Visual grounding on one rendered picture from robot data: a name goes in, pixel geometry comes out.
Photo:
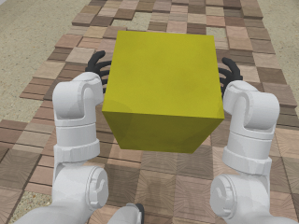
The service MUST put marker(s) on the right robot hand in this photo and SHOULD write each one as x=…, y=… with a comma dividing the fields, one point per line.
x=232, y=75

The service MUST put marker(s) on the left robot hand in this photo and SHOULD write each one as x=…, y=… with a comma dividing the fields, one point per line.
x=95, y=67

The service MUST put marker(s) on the robot left forearm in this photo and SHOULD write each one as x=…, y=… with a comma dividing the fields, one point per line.
x=74, y=105

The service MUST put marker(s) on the robot left upper arm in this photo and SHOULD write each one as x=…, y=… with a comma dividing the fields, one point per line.
x=77, y=192

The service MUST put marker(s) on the robot right upper arm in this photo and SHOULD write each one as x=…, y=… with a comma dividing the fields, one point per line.
x=242, y=200

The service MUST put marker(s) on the robot left foot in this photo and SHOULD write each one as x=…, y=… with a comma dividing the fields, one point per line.
x=141, y=209

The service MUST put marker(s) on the robot left thigh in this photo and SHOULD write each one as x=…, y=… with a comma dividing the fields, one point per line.
x=126, y=215

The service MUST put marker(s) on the robot right forearm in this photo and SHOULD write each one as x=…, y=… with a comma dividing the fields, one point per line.
x=253, y=123

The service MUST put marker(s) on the carton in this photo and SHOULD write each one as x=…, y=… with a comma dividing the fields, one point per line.
x=163, y=91

